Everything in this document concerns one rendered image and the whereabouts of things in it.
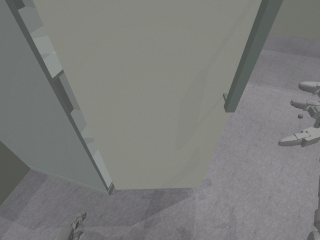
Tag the fridge door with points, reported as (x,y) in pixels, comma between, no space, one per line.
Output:
(149,78)

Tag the robot left hand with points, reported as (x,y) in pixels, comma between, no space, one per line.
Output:
(67,232)

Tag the handle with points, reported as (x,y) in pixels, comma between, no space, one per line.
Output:
(262,25)

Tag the right robot upper arm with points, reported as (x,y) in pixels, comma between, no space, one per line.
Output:
(314,235)

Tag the robot right hand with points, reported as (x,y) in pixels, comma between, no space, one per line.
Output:
(309,135)

